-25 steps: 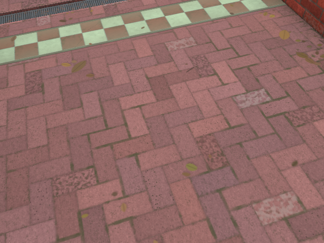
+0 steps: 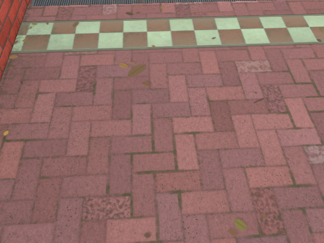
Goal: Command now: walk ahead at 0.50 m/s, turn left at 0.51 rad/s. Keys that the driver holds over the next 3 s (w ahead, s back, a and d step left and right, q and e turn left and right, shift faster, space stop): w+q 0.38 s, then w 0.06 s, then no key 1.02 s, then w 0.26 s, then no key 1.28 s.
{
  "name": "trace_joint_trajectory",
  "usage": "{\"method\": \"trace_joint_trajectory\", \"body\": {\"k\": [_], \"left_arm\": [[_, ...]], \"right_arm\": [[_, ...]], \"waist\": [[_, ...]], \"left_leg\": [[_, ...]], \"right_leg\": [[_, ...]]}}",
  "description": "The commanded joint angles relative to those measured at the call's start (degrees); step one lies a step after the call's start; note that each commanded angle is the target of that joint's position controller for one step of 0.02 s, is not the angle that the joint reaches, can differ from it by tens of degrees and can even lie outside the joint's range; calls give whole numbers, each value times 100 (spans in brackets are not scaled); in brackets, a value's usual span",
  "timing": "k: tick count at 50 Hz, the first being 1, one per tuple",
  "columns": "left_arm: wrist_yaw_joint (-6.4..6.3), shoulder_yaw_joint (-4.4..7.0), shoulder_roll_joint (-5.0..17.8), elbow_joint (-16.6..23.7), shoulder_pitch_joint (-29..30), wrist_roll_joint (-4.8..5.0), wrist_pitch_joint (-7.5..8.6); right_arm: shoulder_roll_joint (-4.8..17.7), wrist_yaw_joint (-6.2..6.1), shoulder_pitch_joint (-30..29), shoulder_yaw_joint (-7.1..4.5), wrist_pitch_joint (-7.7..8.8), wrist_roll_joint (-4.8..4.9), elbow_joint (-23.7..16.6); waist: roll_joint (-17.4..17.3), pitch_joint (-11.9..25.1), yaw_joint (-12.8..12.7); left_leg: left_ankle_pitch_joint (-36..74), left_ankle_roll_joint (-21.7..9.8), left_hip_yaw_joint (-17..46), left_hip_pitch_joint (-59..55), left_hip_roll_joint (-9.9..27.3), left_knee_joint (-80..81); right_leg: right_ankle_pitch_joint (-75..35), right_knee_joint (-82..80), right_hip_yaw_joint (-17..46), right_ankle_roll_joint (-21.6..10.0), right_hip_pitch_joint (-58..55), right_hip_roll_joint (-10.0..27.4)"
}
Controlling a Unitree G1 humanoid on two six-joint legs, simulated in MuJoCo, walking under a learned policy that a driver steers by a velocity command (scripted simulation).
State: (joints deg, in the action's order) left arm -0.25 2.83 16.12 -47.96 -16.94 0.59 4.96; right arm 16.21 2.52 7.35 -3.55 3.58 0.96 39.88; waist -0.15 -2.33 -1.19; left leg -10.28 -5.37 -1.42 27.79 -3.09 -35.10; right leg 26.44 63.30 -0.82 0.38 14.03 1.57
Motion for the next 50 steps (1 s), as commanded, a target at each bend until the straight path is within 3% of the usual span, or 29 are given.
{"method": "trace_joint_trajectory", "body": {"k": [1, 2, 3, 5, 7, 11, 14, 17, 19, 20, 21, 22, 23, 24, 25, 26, 28, 32, 37, 40, 41, 42, 43, 44, 46, 48, 50], "left_arm": [[45, 101, 701, 797, 534, 32, 390], [4, 163, 771, 782, 525, -82, 333], [6, 182, 746, 801, 431, -116, 253], [-11, 167, 593, 819, 317, -153, 131], [-40, 135, 492, 939, 627, -173, 79], [12, 49, 298, 1148, 1523, -128, 125], [92, 72, 406, 1287, 1944, -38, 189], [153, 164, 625, 1324, 1897, -16, 266], [132, 258, 744, 1182, 1298, -19, 317], [100, 335, 921, 1072, 674, -102, 346], [59, 399, 1235, 984, -215, -168, 336], [129, 504, 1584, 685, -584, -182, 259], [152, 371, 981, 826, -337, -61, 246], [132, 277, 667, 885, -28, -75, 215], [147, 212, 581, 937, 273, -151, 186], [163, 174, 485, 897, 453, -157, 167], [181, 101, 341, 771, 564, -174, 193], [106, 175, 707, 532, 730, -108, 93], [59, 178, 824, 276, 507, -5, -87], [48, 117, 709, 174, 564, 78, -139], [52, 52, 536, 121, 362, -3, -113], [74, -15, 351, 99, -42, -195, -62], [49, -106, 88, 6, -324, -187, -87], [23, -108, 217, 43, -81, -167, -166], [-17, -61, 435, 16, 155, -155, -333], [-41, -31, 572, -36, 181, -166, -433], [-61, -42, 535, -106, 157, -143, -448]], "right_arm": [[828, -83, 1052, -255, 26, -6, -160], [652, -95, 749, -194, 21, -40, -262], [623, -107, 607, -179, 14, -83, -347], [708, -149, 589, -212, 41, -61, -367], [853, -222, 719, -256, 54, -37, -321], [898, -316, 1065, -276, -11, 30, -199], [933, -337, 1334, -289, -60, 65, -94], [898, -368, 1368, -293, -111, 62, -76], [805, -369, 1201, -274, -144, 47, -138], [549, -349, 1160, -180, -125, 3, -190], [208, -345, 1307, -49, -100, -120, -280], [50, -341, 2199, 5, -38, 104, -357], [635, -366, 2057, -90, -36, 132, -141], [864, -370, 1401, -158, -62, 64, -202], [800, -392, 1086, -159, -85, -20, -256], [746, -391, 909, -180, -94, -98, -328], [454, -356, 1029, -135, -152, -64, -311], [109, -355, 838, 10, -238, -98, -334], [281, -303, 237, -24, -273, -90, -439], [342, -294, 282, -80, -243, -153, -415], [573, -336, 322, -132, -236, -201, -445], [889, -389, 332, -180, -269, -260, -540], [521, -398, 258, -75, -325, -266, -489], [230, -355, 111, -1, -342, -199, -486], [257, -267, -227, 1, -344, -177, -508], [394, -223, -238, -39, -293, -163, -478], [366, -226, -140, -42, -256, -157, -390]], "waist": [[-33, 943, 460], [-38, 700, 246], [-185, 611, 85], [-252, 550, -28], [-250, 405, 24], [-431, 309, 384], [-514, 270, 545], [-632, 287, 434], [-751, 454, 81], [-610, 962, -213], [163, 1781, -467], [2253, 2119, -30], [1373, 1513, -180], [752, 855, -291], [287, 621, -173], [212, 463, -46], [509, 525, 188], [674, 829, 256], [659, 821, 14], [546, 712, 182], [244, 825, 138], [-419, 1162, -132], [-1001, 1417, -208], [-900, 1289, -120], [-609, 838, -126], [-426, 596, -93], [-366, 670, -67]], "left_leg": [[463, -1226, 2833, -3234, 1665, 1755], [977, -1132, 2434, -2534, 1477, 1898], [1202, -1141, 2315, -2081, 1358, 2045], [1645, -1213, 2029, -1607, 1232, 2198], [1817, -1156, 1752, -1353, 1097, 2262], [1156, -791, 1526, -1227, 767, 2111], [732, -717, 1909, -1474, 915, 1903], [568, -605, 2461, -1963, 1107, 1433], [833, -438, 2570, -1969, 966, 928], [1011, -258, 2265, -1757, 697, 99], [-182, -25, 1668, -982, 262, -1545], [-2403, 294, 1151, 1046, -336, -3172], [-2215, 401, 1397, 1599, 25, -3811], [-1748, 472, 1310, 1598, 143, -3936], [-1520, 547, 1151, 1291, 265, -3853], [-1467, 605, 1094, 1123, 369, -3580], [-1396, 658, 889, 607, 511, -2881], [-528, 795, 490, -160, 534, -1319], [302, 673, 341, -741, 421, -129], [1027, 371, 252, -1511, 326, 1084], [2280, 211, 681, -2086, 727, 1238], [3824, -155, 1349, -2874, 1464, 825], [3605, -671, 1699, -2922, 1829, 797], [2748, -700, 1763, -2626, 1680, 894], [1552, -289, 1338, -2015, 1138, 883], [1614, -81, 1095, -1757, 899, 772], [2074, -59, 1028, -1842, 857, 643]], "right_leg": [[-484, 903, 577, -141, 3085, 316], [-694, 473, 556, -94, 2664, 471], [-811, 289, 563, -37, 2341, 512], [-1001, -104, 456, 136, 2143, 483], [-1529, -760, 379, 290, 2209, 400], [-2942, -2529, 349, 335, 1808, 63], [-3106, -3137, 429, 290, 1577, -112], [-2555, -3534, 579, 116, 1347, -161], [-2329, -3863, 446, -109, 519, -192], [-2357, -3826, 638, -358, -528, 163], [-2186, -3762, 1710, -715, -2020, 1178], [-812, -4382, 4461, -1646, -3365, 2189], [-357, -4592, 4530, -1551, -2966, 2132], [-1445, -4496, 3457, -1352, -2256, 1896], [-2990, -4430, 2687, -1286, -1599, 1668], [-4295, -4377, 2152, -1298, -1158, 1491], [-5425, -4451, 1400, -1205, -723, 1168], [-6099, -4602, 702, -1308, -412, 1036], [-5023, -4511, 590, -1180, -507, 1053], [-3839, -4082, 660, -866, -373, 882], [-3199, -3800, 552, -565, -150, 636], [-1719, -3343, 233, -243, 379, 193], [-514, -3196, 105, 7, 513, 80], [-549, -3312, 175, 116, 420, 142], [-1050, -3595, 128, 135, 258, 117], [-1329, -3693, 121, 86, 120, 100], [-1587, -3694, 142, 75, -44, 134]]}}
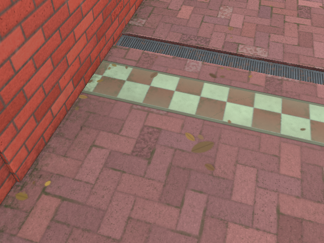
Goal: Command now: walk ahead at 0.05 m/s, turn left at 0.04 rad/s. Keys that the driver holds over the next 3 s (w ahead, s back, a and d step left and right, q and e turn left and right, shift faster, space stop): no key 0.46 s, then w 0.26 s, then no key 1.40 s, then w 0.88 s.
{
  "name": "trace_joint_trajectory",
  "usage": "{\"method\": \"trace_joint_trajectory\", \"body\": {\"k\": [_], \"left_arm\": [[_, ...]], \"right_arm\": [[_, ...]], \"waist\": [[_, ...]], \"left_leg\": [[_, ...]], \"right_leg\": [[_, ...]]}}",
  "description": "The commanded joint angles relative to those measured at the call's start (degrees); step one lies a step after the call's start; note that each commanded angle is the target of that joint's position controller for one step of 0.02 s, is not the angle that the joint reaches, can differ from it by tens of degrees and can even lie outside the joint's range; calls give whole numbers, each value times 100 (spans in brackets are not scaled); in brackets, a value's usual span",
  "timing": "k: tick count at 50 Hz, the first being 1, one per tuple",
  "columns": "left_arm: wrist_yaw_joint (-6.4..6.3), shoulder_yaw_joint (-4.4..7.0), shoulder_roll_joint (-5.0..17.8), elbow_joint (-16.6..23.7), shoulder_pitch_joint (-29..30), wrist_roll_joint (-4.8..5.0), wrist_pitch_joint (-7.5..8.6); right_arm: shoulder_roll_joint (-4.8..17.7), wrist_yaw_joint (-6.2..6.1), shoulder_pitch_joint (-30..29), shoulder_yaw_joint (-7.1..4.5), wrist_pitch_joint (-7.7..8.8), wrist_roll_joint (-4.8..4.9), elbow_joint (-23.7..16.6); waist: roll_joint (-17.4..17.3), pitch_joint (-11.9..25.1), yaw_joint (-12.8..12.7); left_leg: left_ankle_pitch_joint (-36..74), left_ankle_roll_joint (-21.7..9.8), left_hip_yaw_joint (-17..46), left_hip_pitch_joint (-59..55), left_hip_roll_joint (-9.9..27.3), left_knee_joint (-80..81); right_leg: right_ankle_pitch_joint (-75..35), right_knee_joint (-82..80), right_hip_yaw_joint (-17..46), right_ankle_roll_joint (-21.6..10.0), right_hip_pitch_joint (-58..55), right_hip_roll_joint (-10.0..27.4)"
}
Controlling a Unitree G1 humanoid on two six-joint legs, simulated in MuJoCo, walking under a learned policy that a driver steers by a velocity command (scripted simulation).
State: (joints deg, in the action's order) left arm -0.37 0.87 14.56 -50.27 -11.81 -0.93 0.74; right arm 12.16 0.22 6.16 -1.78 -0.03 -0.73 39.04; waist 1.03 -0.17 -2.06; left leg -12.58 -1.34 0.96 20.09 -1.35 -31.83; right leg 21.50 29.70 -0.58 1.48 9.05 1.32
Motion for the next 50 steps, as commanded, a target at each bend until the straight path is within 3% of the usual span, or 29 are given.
{"method": "trace_joint_trajectory", "body": {"k": [1, 4, 11, 23, 24, 26, 28, 30, 31, 32, 33, 34, 35, 36, 37, 38, 39, 40, 42, 44, 46, 48, 50], "left_arm": [[-59, 152, 675, 88, -339, 23, -27], [-84, 152, 631, -11, -251, 38, -51], [-147, 168, 576, -294, -202, 43, -140], [-210, 147, 456, -759, -441, 48, -54], [-210, 139, 412, -835, -581, 56, -52], [-232, 176, 526, -817, -600, 110, -49], [-246, 183, 542, -783, -785, 142, 30], [-233, 243, 733, -885, -1202, 185, 159], [-224, 313, 940, -917, -1270, 209, 216], [-214, 355, 1042, -875, -1093, 221, 262], [-193, 342, 957, -826, -965, 226, 306], [-160, 323, 852, -784, -833, 252, 328], [-121, 312, 799, -745, -693, 269, 318], [-98, 314, 806, -680, -561, 253, 312], [-102, 281, 704, -554, -359, 242, 341], [-151, 211, 403, -363, -403, 179, 407], [-167, 220, 422, -333, -412, 180, 460], [-130, 260, 470, -401, -594, 278, 462], [-86, 284, 359, -496, -572, 258, 394], [-93, 345, 359, -486, -451, 207, 288], [-87, 298, 115, -433, -312, 173, 217], [-115, 221, -29, -319, 61, 148, 176], [-136, 235, 141, -291, 186, 154, 106]], "right_arm": [[732, -5, -7, -213, 114, 17, -270], [704, -26, -20, -223, 109, 21, -161], [663, -58, -104, -251, 67, 27, 149], [639, -191, -68, -271, 8, 52, 830], [614, -196, 42, -268, -4, 55, 940], [750, -210, 136, -326, -24, 108, 1059], [715, -192, 31, -328, 68, 142, 1074], [537, -120, -208, -304, 250, 196, 1027], [415, -67, -395, -278, 344, 235, 975], [416, -30, -460, -271, 416, 247, 951], [450, 0, -377, -274, 473, 259, 972], [450, 23, -198, -279, 513, 276, 1048], [445, 34, 182, -302, 532, 292, 1216], [579, 28, 770, -388, 525, 283, 1479], [974, 1, 1395, -531, 519, 233, 1658], [1576, 17, 2036, -679, 499, 199, 1788], [1276, 55, 2122, -529, 530, 97, 1812], [924, 53, 1646, -377, 569, 66, 1722], [710, 58, 1013, -271, 561, 109, 1569], [517, 2, 898, -162, 487, 66, 1619], [547, -80, 968, -107, 438, -21, 1730], [814, -152, 842, -123, 395, -38, 1758], [1025, -165, 910, -165, 342, 7, 1849]], "waist": [[-437, 504, 34], [-308, 561, 56], [-205, 309, 40], [-189, -54, 97], [-182, 36, 96], [-60, -262, 135], [-50, -613, 42], [380, -791, -117], [831, -921, -142], [1015, -1112, -78], [960, -1148, 26], [871, -1118, 165], [794, -995, 370], [676, -717, 602], [35, -404, 848], [-1440, 112, 943], [-1456, 347, 849], [-877, 64, 522], [-380, -98, 248], [-546, -124, 161], [-554, -56, 94], [-607, 25, 122], [-690, 203, 176]], "left_leg": [[2540, -473, 767, -1149, 676, 250], [2754, -500, 723, -1251, 647, 175], [1872, -436, 633, -1043, 537, 356], [655, -276, 471, -969, 372, 579], [-79, -268, 408, -1001, 301, 616], [-1956, -284, 266, -640, 117, 566], [-2558, -310, 272, -156, 94, 496], [-1926, -187, -18, 381, -48, -122], [-1153, -108, -379, 735, -146, -730], [-816, -176, -307, 929, 49, -1074], [-881, -270, -239, 927, 173, -991], [-996, -342, -311, 643, 175, -534], [-896, -386, -435, -145, 65, 81], [-541, -390, -452, -1205, -97, 333], [-287, -596, 446, -2091, 346, 724], [271, -1244, 2425, -3061, 1479, 1421], [1585, -1674, 3590, -3059, 2254, 1828], [2487, -1651, 2928, -2610, 2352, 1602], [3078, -1239, 1500, -2010, 1801, 1582], [3351, -929, 751, -1670, 1344, 1714], [3845, -945, 352, -1454, 1155, 1653], [4063, -965, 126, -1179, 1078, 1536], [4043, -1024, 225, -1117, 1209, 1461]], "right_leg": [[-1202, -330, 125, -32, 407, 175], [-1294, -332, 115, -16, 323, 181], [-996, -454, 81, -22, 265, 160], [-450, -638, 56, -92, 596, 128], [51, -683, 20, -128, 594, 98], [1249, -669, 96, -359, 889, 102], [1958, -838, 406, -609, 1019, 285], [2337, -1367, 1235, -965, 635, 819], [2429, -1842, 1940, -1214, 351, 1354], [2149, -2045, 2408, -1398, 338, 1773], [1660, -1981, 2402, -1398, 297, 1850], [1144, -1794, 2065, -1256, 262, 1688], [732, -1529, 1606, -1051, 497, 1395], [-57, -1050, 1177, -868, 879, 1051], [-1461, 276, 519, -547, 1398, 526], [-978, 2255, -238, -80, 2396, -226], [1044, 3594, 312, -14, 2856, -349], [1079, 4270, 595, -119, 2918, -56], [400, 3995, 456, -250, 2761, 319], [-170, 3266, 247, -231, 2352, 397], [-491, 2291, 132, -95, 1936, 319], [-722, 1238, 18, 10, 1392, 194], [-1018, 804, -63, 41, 961, 78]]}}
Over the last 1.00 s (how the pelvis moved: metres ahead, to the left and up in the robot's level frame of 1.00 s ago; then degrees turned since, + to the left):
0.40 0.04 0.01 18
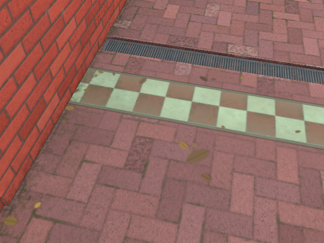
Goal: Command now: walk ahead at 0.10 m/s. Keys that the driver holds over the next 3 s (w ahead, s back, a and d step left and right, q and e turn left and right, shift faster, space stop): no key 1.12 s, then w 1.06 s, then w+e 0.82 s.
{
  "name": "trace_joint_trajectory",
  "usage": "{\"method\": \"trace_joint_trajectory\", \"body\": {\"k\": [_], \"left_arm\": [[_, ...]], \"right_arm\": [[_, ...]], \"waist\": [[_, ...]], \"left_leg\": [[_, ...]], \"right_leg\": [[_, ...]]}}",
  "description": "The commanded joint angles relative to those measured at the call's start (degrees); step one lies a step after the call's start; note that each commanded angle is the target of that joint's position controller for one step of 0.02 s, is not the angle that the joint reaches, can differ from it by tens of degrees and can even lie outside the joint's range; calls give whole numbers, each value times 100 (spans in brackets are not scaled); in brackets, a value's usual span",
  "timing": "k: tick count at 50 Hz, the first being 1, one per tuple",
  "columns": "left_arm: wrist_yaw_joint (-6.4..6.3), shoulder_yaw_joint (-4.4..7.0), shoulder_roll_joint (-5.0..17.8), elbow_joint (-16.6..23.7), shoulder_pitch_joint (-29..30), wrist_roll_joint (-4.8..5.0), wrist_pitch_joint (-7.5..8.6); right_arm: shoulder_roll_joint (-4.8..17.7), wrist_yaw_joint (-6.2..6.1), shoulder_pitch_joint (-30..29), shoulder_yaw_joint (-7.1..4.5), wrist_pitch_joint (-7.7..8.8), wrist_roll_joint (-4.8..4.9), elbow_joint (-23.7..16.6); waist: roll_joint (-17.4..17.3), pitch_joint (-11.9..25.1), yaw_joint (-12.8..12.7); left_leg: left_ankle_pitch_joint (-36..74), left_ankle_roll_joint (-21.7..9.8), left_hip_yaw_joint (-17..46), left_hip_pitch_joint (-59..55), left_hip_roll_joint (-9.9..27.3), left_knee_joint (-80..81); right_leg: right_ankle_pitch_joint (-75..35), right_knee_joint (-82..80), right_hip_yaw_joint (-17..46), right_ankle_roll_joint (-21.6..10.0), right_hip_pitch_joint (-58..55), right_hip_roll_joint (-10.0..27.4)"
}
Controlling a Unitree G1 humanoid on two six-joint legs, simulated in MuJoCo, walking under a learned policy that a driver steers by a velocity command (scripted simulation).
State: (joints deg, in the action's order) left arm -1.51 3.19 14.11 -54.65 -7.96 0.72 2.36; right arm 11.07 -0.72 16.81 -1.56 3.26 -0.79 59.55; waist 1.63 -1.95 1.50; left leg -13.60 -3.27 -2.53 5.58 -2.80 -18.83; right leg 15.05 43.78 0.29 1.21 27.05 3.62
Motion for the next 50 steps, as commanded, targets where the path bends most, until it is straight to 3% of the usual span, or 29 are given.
{"method": "trace_joint_trajectory", "body": {"k": [1, 3, 4, 5, 6, 7, 8, 10, 15, 24, 34, 50], "left_arm": [[-23, 18, 265, 133, -199, 0, -89], [-20, 53, 355, 55, -282, -62, -122], [-35, 97, 499, 26, -314, -133, -132], [-72, 169, 797, 26, -414, -148, -141], [-87, 173, 978, 44, -277, -137, -151], [-37, 95, 590, -6, -135, -93, -149], [18, 77, 429, 9, 76, -39, -149], [65, 76, 435, 50, 327, -60, -118], [60, 100, 432, -154, 221, -34, -73], [9, 115, 385, -327, 360, -32, -199], [-45, 98, 338, -458, 346, -47, -283], [-69, 37, 271, -602, 170, -50, -300]], "right_arm": [[1113, -66, -194, -182, -7, 54, -171], [983, -51, -384, -148, -32, 177, -138], [882, -32, -224, -129, -29, 185, -50], [756, -25, -32, -97, -14, 69, -5], [505, -27, 586, -62, -21, -33, 121], [311, -87, 691, -10, -106, -17, 189], [482, -130, 420, -36, -198, 6, 156], [670, -182, 194, -70, -314, 46, 171], [683, -175, 168, -49, -343, 45, 304], [573, -194, 187, -9, -376, 44, 491], [475, -211, 389, 38, -296, 34, 575], [300, -207, 829, 61, -194, 38, 556]], "waist": [[-759, 381, -206], [-625, 275, -372], [-421, 222, -388], [-43, 349, -302], [558, 527, 141], [676, 634, 127], [492, 402, 66], [269, 248, 11], [28, 567, -55], [-128, 290, -74], [-141, -17, -120], [-194, -139, -144]], "left_leg": [[3933, -823, 627, 401, 1391, 129], [3079, -642, 650, 638, 1280, -66], [2419, -441, 650, 725, 1093, -199], [1498, -176, 492, 884, 805, -477], [66, 81, 298, 1181, 409, -554], [-428, 247, 196, 1031, 386, -534], [-390, 315, 172, 897, 338, -445], [-117, 304, 169, 901, 326, -464], [576, 305, 226, 567, 448, -456], [221, 305, 164, 637, 462, -382], [-362, 263, 159, 979, 496, -239], [-595, 216, 190, 1197, 512, -144]], "right_leg": [[-567, -800, -136, 31, -1033, -165], [-1186, -1520, -161, -159, -1568, -223], [-1763, -1951, -9, -280, -1877, -138], [-3084, -1958, 430, -411, -2362, 293], [-3898, -1633, 748, -844, -2727, 667], [-3166, -1668, 933, -1135, -2501, 795], [-2393, -1782, 933, -1046, -2122, 592], [-2179, -1754, 687, -809, -1918, 300], [-2982, -1514, 461, -762, -2154, 139], [-2112, -1647, 357, -712, -1956, 9], [-1136, -1814, 294, -585, -1849, -100], [-816, -1866, 288, -532, -1794, -141]]}}
Over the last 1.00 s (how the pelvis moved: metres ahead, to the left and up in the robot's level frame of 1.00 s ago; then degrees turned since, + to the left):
0.09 0.02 0.01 0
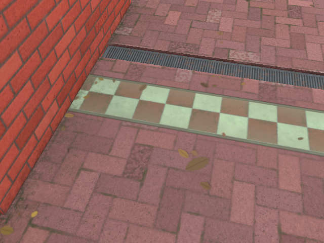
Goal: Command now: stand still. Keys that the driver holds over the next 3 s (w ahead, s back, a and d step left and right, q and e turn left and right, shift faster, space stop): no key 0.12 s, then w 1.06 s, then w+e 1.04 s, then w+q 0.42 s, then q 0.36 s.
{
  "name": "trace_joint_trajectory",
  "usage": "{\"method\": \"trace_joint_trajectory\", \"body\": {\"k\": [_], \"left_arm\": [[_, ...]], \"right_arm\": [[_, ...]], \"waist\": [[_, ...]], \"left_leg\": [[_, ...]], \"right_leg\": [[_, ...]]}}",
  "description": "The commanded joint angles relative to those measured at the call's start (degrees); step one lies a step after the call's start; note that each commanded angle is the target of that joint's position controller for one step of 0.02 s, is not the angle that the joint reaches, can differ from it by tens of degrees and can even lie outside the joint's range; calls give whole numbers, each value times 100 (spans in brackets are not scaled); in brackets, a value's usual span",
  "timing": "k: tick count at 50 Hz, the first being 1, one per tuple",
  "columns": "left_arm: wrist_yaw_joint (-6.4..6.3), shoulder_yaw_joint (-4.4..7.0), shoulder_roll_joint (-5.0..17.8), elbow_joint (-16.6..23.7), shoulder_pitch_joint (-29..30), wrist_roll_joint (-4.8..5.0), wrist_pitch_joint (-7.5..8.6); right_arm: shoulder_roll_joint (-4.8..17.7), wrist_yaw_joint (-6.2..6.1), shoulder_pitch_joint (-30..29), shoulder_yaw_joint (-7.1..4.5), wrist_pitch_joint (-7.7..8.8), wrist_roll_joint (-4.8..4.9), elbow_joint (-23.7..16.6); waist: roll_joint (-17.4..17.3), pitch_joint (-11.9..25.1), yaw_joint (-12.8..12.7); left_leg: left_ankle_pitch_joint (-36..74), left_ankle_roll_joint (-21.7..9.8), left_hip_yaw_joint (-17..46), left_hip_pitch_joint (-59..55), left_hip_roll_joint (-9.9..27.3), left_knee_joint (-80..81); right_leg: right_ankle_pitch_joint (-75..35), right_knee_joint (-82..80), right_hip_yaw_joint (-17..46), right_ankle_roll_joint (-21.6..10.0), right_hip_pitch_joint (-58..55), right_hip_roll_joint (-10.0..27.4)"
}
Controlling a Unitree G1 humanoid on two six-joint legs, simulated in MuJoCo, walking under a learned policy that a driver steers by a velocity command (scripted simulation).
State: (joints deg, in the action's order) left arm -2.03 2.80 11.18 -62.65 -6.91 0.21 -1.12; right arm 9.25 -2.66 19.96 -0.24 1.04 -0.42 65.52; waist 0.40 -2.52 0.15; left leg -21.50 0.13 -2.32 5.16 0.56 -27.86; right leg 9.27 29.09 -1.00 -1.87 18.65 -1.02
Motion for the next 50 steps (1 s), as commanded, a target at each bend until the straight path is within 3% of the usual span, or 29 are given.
{"method": "trace_joint_trajectory", "body": {"k": [1, 6, 7, 9, 11, 12, 13, 14, 16, 18, 19, 20, 21, 22, 23, 24, 25, 27, 29, 34, 40, 43, 44, 45, 46, 47, 48, 49, 50], "left_arm": [[-18, 73, 560, 191, 53, 1, 49], [-24, 57, 546, 161, -10, 6, 53], [-24, 43, 498, 98, -122, 3, 50], [-25, 90, 591, 76, -179, 56, 62], [27, 88, 536, 244, 192, 81, 202], [87, 67, 433, 350, 412, 122, 315], [144, 62, 431, 431, 540, 119, 412], [192, 73, 469, 474, 562, 134, 490], [267, 68, 469, 557, 570, 207, 613], [314, 106, 425, 370, 43, 219, 671], [311, 209, 553, 115, -611, 204, 652], [303, 337, 789, -108, -1458, 206, 634], [267, 490, 1402, -204, -2307, 170, 640], [319, 369, 1311, -272, -2639, 76, 699], [304, 224, 993, -142, -2032, 41, 777], [322, 126, 749, 49, -1474, 53, 809], [352, 63, 671, 155, -1125, 31, 812], [363, -27, 516, 199, -1031, -23, 777], [294, -46, 594, 119, -1343, -33, 746], [126, -28, 866, 185, -1593, -57, 678], [91, 54, 939, 112, -2069, 64, 615], [88, 133, 1096, 167, -1917, 57, 553], [91, 161, 1174, 197, -1829, 33, 518], [95, 137, 1119, 240, -1730, 3, 469], [110, 49, 951, 371, -1727, -58, 461], [188, -189, 29, 436, -2509, -17, 588], [229, -116, 417, 398, -2195, 152, 784], [240, -6, 823, 639, -1562, 299, 885], [195, 9, 939, 763, -1167, 287, 927]], "right_arm": [[475, -12, 537, -72, 31, 3, -47], [445, -9, 636, -78, 42, 7, -77], [408, -11, 770, -74, 36, 13, -27], [617, -41, 734, -149, 17, 66, -113], [843, -58, 969, -231, 78, 124, -197], [1090, -54, 982, -319, 138, 167, -217], [1211, -49, 843, -379, 200, 170, -258], [1115, -35, 810, -378, 260, 143, -298], [989, 34, 795, -374, 323, 175, -350], [1034, 99, 536, -377, 289, 209, -451], [1087, 124, 488, -377, 286, 171, -505], [1079, 138, 313, -358, 312, 160, -571], [712, 131, 143, -260, 380, 153, -832], [416, 128, 119, -188, 504, 192, -974], [631, 174, -77, -263, 576, 354, -1051], [765, 217, -245, -291, 612, 377, -1097], [769, 210, -307, -333, 625, 329, -1088], [839, 210, -254, -435, 541, 240, -1050], [718, 240, -348, -449, 441, 222, -1078], [570, 277, -1674, -372, 414, 157, -1606], [634, 475, -2659, -286, 484, 218, -1964], [898, 550, -2399, -373, 529, 224, -1999], [1087, 540, -1912, -468, 530, 222, -1888], [1329, 508, -906, -611, 514, 229, -1582], [1703, 450, 163, -734, 489, 179, -1330], [2166, 460, 689, -810, 479, 56, -1159], [1674, 471, 587, -657, 490, 69, -1172], [1390, 463, 1, -570, 528, 116, -1229], [1164, 462, -559, -487, 559, 107, -1374]], "waist": [[-73, -81, -10], [-79, -75, -9], [-103, 38, 2], [-302, -229, 17], [-582, -608, 236], [-953, -844, 281], [-1068, -1062, 268], [-990, -1108, 247], [-823, -1079, 191], [-699, -806, -136], [-679, -468, -387], [-429, -48, -803], [1055, 341, -1042], [1592, 878, -948], [943, 394, -627], [563, 46, -436], [260, -124, -267], [312, -203, -78], [303, -236, -49], [218, -456, -240], [282, -653, -407], [469, -300, -74], [607, 85, 216], [614, 663, 718], [247, 1417, 1087], [-1392, 2412, 576], [-1266, 2519, 738], [-1085, 1531, 618], [-501, 1061, 440]], "left_leg": [[207, -126, 169, 1240, 176, 760], [292, -134, 173, 1232, 174, 755], [-202, -168, 157, 1183, 154, 812], [-1497, -435, 375, 1324, 244, 894], [-2428, -866, 1203, 1115, 820, 1390], [-2526, -1149, 1937, 849, 1425, 1815], [-2208, -1344, 2364, 696, 1878, 1932], [-1675, -1390, 2408, 365, 1996, 1880], [-703, -1225, 2024, -105, 1851, 1613], [-63, -938, 1261, 559, 1363, 1201], [933, -835, 977, 1064, 1084, 721], [2012, -633, 554, 1526, 781, -364], [1637, -127, -201, 2818, -15, -2630], [-935, -107, 497, 3494, -396, -4216], [-725, -306, 939, 4012, -18, -4955], [-147, -481, 850, 4059, 302, -4959], [407, -561, 748, 3977, 544, -4650], [920, -541, 586, 3467, 770, -4067], [1121, -399, 397, 3475, 787, -3737], [2078, -84, 233, 3811, 717, -1925], [2421, -255, 103, 3526, 447, -556], [1925, -521, -17, 2804, 188, -294], [1764, -638, -160, 2086, -23, -339], [1715, -794, -299, 815, -239, -324], [1522, -1114, 667, -1028, 579, -501], [5, -2099, 3785, -2905, 2088, 332], [-458, -2053, 4873, -2895, 2171, 1216], [-161, -1716, 3922, -2157, 1992, 1244], [533, -1525, 3044, -1195, 1798, 1329]], "right_leg": [[-252, -393, 417, -225, -953, 322], [-351, -368, 415, -227, -951, 319], [274, -367, 349, -222, -983, 252], [1981, -76, 90, -216, -515, -6], [2236, 522, -88, -181, 406, -127], [1523, 1130, -335, -144, 918, -136], [1247, 1576, -178, -192, 1350, 146], [1439, 1819, -64, -245, 1760, 317], [1706, 1420, -68, -312, 1915, 451], [1008, 367, -556, -290, 290, 104], [602, 282, -747, -262, -907, -241], [463, 145, -315, -409, -1950, -51], [1198, -895, 2106, -1085, -2970, 1297], [1327, -1891, 4344, -1642, -3341, 2292], [1605, -1828, 4032, -1536, -2899, 2396], [1400, -1822, 3145, -1288, -2391, 2147], [1134, -1937, 2490, -1108, -1992, 1914], [264, -2090, 1456, -845, -1483, 1423], [-496, -2175, 1020, -865, -1427, 1282], [-985, -2393, 606, -932, -1376, 1258], [-1111, -2280, 320, -860, -2002, 1496], [-2711, -1611, 207, -702, -2495, 1641], [-3789, -987, 120, -630, -2550, 1592], [-4365, 183, -88, -479, -2257, 1333], [-3071, 1944, -231, -287, -948, 1057], [982, 4233, -45, 85, 1231, -154], [2181, 5100, 893, -36, 1911, -183], [1873, 5312, 793, -145, 2444, 159], [1303, 5055, 654, -203, 2263, 507]]}}
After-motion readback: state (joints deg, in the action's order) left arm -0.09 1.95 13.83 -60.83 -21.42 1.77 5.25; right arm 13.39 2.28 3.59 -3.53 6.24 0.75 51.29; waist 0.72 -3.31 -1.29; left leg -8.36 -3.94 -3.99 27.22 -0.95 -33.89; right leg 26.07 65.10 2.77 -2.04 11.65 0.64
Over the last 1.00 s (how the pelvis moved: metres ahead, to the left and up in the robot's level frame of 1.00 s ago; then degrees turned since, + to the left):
0.03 -0.03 -0.01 -1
